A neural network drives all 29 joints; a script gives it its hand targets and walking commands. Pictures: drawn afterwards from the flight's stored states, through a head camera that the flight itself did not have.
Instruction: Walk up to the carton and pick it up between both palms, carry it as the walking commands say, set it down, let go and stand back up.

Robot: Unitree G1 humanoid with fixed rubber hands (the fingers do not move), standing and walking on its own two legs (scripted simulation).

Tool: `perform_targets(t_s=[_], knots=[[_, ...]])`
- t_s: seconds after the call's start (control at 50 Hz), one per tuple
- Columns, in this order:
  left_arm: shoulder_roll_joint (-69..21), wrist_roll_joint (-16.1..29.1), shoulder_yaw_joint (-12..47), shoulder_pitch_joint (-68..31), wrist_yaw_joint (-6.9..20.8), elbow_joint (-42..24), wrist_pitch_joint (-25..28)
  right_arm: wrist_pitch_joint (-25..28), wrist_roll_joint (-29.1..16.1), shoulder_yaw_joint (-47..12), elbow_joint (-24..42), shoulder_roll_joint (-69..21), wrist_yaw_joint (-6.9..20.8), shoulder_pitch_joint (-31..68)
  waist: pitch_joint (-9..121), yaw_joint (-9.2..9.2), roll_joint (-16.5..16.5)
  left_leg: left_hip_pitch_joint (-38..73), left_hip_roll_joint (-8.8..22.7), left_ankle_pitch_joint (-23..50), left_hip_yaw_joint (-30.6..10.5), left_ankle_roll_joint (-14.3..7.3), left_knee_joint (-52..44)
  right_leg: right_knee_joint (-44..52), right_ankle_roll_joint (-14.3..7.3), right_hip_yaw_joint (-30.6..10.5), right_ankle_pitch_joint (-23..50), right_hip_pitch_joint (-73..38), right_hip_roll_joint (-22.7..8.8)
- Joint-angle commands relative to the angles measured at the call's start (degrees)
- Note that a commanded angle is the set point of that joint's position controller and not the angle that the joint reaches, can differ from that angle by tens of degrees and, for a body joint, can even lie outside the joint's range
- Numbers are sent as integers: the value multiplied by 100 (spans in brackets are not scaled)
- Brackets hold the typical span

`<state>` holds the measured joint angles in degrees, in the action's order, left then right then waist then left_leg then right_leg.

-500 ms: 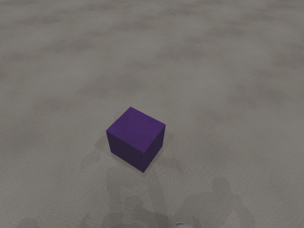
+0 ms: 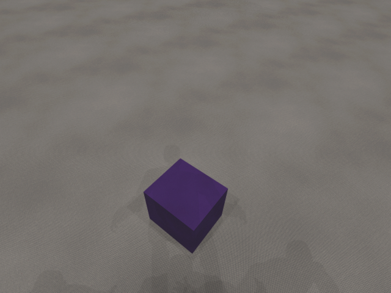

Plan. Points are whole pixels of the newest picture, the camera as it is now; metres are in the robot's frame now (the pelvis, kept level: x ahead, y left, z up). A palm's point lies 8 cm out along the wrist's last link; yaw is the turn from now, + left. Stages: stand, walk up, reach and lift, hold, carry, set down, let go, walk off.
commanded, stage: walk up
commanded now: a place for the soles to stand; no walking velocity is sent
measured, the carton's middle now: (186, 204) +0.67 +0.04 -0.62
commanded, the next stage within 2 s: none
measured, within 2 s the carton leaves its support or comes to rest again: neither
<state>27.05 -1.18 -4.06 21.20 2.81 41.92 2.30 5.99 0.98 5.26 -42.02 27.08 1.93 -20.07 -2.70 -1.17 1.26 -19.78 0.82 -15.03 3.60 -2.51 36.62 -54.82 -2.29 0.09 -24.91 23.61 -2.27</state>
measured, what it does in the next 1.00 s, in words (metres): steps on the spot: right foot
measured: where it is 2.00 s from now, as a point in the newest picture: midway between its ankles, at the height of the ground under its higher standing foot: outside the picture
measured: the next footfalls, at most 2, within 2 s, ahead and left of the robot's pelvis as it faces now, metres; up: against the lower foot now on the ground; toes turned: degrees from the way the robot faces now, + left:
right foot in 0.22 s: +0.20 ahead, -0.16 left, +0.00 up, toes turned -3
left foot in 1.62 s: +0.21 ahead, +0.21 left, +0.00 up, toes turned -4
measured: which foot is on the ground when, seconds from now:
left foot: down 0.00-1.00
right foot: up 0.00-0.20, down 0.22-1.00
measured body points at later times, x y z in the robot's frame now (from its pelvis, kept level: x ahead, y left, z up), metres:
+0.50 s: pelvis +0.08 -0.04 +0.00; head +0.10 -0.06 +0.44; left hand +0.20 +0.29 -0.08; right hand +0.17 -0.36 -0.13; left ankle +0.07 +0.10 -0.72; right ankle +0.16 -0.16 -0.72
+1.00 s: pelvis +0.09 -0.02 +0.02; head +0.10 -0.02 +0.47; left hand +0.17 +0.31 -0.10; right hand +0.23 -0.32 -0.10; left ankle +0.07 +0.10 -0.72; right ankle +0.16 -0.16 -0.72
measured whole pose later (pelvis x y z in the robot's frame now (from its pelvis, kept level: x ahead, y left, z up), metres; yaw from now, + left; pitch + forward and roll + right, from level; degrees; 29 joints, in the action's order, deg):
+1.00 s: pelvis +0.09 -0.02 +0.02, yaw +4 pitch -1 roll +0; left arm 23.2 0.0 -0.1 4.3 0.5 61.4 1.5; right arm 0.7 0.6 0.6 -60.4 22.6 0.8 -5.1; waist -2.2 -1.6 -0.1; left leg -10.2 -0.3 -15.1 -0.4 0.0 26.7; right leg -25.2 1.8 4.9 -8.0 15.5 -5.1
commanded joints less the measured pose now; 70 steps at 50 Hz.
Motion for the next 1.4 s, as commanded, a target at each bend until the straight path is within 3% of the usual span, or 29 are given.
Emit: perform_targets(t_s=[0.0,0.04,0.08,0.12,0.14,0.16,0.18,0.2,0.22,0.24,0.26,0.28,0.32,0.34,0.38,0.4,0.42,0.46,0.5,0.56,0.74,1.04,1.26,1.28,1.3,1.32,1.34,1.38], knots=[[1005,14,-285,-125,-52,-412,170,71,-28,357,293,1351,-129,-373,-164,289,-721,1159,1745,185,-2381,-1250,-1813,14,179,-163,-28,1575,-266],[872,27,-286,-27,-54,-271,164,28,-19,306,287,1306,-105,-297,-94,246,-1192,830,1527,1714,-1651,-1218,-1490,286,192,86,160,894,-169],[690,66,-256,-5,-89,-239,171,-7,2,219,292,1165,-132,-75,22,116,-1370,408,1357,3059,-1029,-1079,-1097,860,153,273,694,106,-61],[590,65,-260,28,-136,-123,156,-97,-49,163,268,1099,-146,137,155,12,-1402,140,1139,3116,-704,-842,-667,1450,71,508,1411,-526,138],[597,31,-277,20,-170,-51,168,-159,-95,137,252,1088,-147,204,243,-32,-1311,3,972,2642,-594,-678,-330,1872,11,595,1793,-883,251],[715,-3,-311,26,-212,17,195,-206,-130,67,238,941,-155,173,335,-64,-992,-155,794,2070,-534,-465,68,2072,-102,481,1972,-1204,272],[942,-13,-359,44,-252,19,219,-228,-166,4,243,768,-179,64,513,-114,-391,-487,636,1334,-413,-251,513,2233,-261,5,2276,-1608,-133],[1173,8,-385,-20,-288,-35,236,-273,-210,-56,243,607,-211,-33,754,-48,348,-706,296,-11,-192,-22,1278,2676,-670,-1320,2372,-1589,-1271],[1263,61,-318,-249,-302,-159,252,-373,-235,-82,162,623,-248,-163,705,32,559,-520,155,-1850,-400,67,1673,3255,-1143,-2398,1911,-1012,-2084],[1257,35,-252,-487,-337,-144,263,-451,-202,-41,40,775,-268,-170,390,111,293,-442,290,-2177,-628,37,1827,3374,-1233,-2290,1338,-570,-2044],[1301,27,-260,-659,-357,-120,238,-453,-143,6,-61,788,-262,-242,270,152,504,-556,280,-2030,-490,50,1564,3158,-1261,-2068,1494,-619,-1898],[1305,26,-277,-809,-362,-68,197,-444,-126,-13,-205,772,-252,-290,237,150,705,-419,325,-1648,-432,55,1012,2957,-1075,-1745,1499,-483,-1634],[1053,110,-148,-1069,-332,-73,125,-374,-85,37,-464,781,-241,-420,349,323,852,367,164,-405,-251,25,188,2539,-645,-965,1536,-68,-1118],[962,131,-98,-1086,-320,-48,104,-368,-27,63,-479,871,-254,-296,457,297,716,502,224,-127,-459,-6,-90,2359,-465,-832,1388,-46,-991],[906,143,-50,-1146,-324,63,86,-377,35,93,-354,1135,-253,242,483,133,284,253,572,-261,-1174,-222,-513,2250,-230,-718,826,-82,-782],[855,124,-26,-1206,-325,125,87,-382,23,48,-340,1111,-237,554,400,31,159,-9,606,-432,-1215,-260,-436,2395,-163,-614,443,-176,-662],[842,108,-20,-1254,-337,233,98,-404,-10,-13,-422,908,-210,677,360,-7,250,-93,442,-401,-932,-183,-278,2648,-200,-648,248,-357,-679],[982,77,-24,-1418,-351,351,110,-438,-42,-88,-624,695,-175,512,515,107,609,156,216,-265,-524,2,-114,2871,-397,-989,497,-492,-990],[977,93,-9,-1528,-353,442,98,-431,-31,-79,-751,795,-173,448,585,155,452,312,281,-60,-640,-20,-282,2754,-369,-890,873,-486,-1002],[858,117,49,-1638,-353,621,82,-430,-52,-114,-877,818,-164,734,497,82,132,320,401,395,-819,-96,-509,2639,-213,-536,1187,-569,-794],[725,117,126,-1914,-283,1151,-4,-431,-28,-211,-1246,822,-154,1383,342,-41,-348,44,573,198,-1099,-69,-1320,2817,-10,-177,958,-1063,-589],[626,103,211,-1982,-290,1845,27,-495,-52,-254,-1746,679,-153,1882,456,-11,-319,855,590,864,-1058,86,-1902,3524,172,7,1715,-1542,-672],[612,71,152,-1960,-324,1920,39,-562,-56,-238,-1866,603,-145,1965,519,11,-108,1043,555,1094,-975,111,-1949,3738,168,-23,1897,-1743,-771],[1519,86,-188,-118,-481,1814,103,-709,352,253,-673,1227,102,2355,372,-232,-91,302,104,-1057,28,144,-117,3946,-157,-1161,358,-2134,-1035],[1894,53,-320,367,-587,1963,118,-844,379,179,-541,1031,247,2319,158,-336,227,-1128,-75,-1715,-363,82,958,4414,-526,-2503,-832,-2679,-1719],[2002,40,-393,393,-653,1803,137,-906,458,171,-394,956,332,2318,-58,-272,47,-1607,113,-1619,-916,57,1602,4631,-745,-2965,-1454,-2509,-2009],[1897,31,-436,47,-701,1617,176,-946,462,200,-360,880,440,2145,-4,-77,-11,-1787,300,-1360,-1079,101,1914,4555,-856,-2849,-1674,-2343,-2079],[1706,33,-459,-566,-750,1270,272,-1005,389,281,-306,795,575,1859,132,228,414,-1692,548,-797,-1180,184,1835,4366,-811,-2222,-1172,-2061,-1789]])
